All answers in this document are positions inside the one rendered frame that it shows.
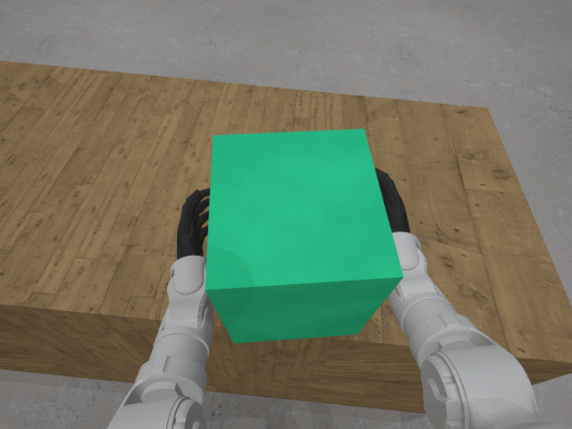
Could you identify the carton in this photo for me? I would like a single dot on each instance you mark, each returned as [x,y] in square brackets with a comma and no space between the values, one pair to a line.
[299,242]

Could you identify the left robot forearm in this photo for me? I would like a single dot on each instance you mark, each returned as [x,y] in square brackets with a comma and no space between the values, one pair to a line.
[177,363]

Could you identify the robot left upper arm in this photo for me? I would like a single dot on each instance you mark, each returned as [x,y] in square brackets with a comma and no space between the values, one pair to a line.
[172,413]

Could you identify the robot right upper arm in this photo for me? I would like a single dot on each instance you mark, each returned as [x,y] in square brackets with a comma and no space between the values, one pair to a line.
[479,388]

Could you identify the right robot forearm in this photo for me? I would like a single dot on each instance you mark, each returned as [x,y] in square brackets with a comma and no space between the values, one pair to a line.
[423,312]

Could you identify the pedestal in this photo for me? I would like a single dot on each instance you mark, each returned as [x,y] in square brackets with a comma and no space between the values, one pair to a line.
[95,167]

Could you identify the robot left hand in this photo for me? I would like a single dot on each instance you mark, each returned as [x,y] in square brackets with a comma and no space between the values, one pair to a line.
[190,236]

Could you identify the robot right hand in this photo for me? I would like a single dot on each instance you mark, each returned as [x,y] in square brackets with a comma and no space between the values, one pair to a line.
[394,206]

